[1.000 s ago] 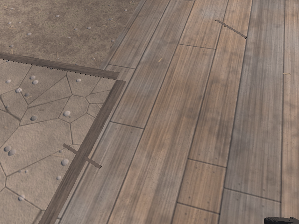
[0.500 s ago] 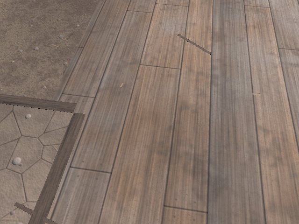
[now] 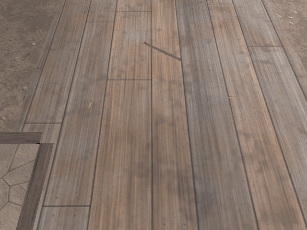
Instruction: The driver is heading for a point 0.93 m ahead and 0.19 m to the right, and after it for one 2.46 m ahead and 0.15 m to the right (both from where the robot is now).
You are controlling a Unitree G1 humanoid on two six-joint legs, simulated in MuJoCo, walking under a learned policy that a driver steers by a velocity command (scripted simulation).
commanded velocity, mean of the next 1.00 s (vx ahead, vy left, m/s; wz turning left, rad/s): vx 0.41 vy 0.00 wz -0.45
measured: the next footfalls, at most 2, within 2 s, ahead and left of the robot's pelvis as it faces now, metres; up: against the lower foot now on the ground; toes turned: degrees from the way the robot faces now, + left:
left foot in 0.02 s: +0.05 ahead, +0.13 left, +0.00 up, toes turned -6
right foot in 0.54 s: +0.22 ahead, -0.21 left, +0.00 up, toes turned -23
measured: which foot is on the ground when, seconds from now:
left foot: up 0.00-0.00, down 0.02-0.54, up 0.56-1.00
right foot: down 0.00-0.02, up 0.04-0.52, down 0.54-1.00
